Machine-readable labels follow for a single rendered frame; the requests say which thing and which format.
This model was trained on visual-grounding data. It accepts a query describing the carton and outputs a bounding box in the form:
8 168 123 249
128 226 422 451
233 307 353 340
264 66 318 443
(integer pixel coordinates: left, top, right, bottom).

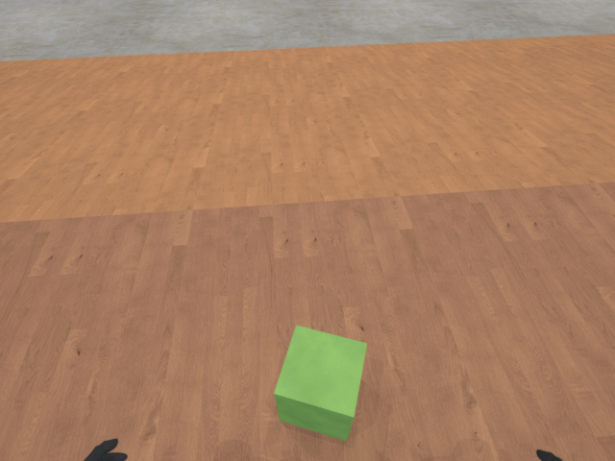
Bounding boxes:
274 326 367 441

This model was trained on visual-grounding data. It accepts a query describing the robot left hand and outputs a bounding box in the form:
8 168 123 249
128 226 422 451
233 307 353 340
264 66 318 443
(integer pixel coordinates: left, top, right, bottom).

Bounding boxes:
84 439 128 461

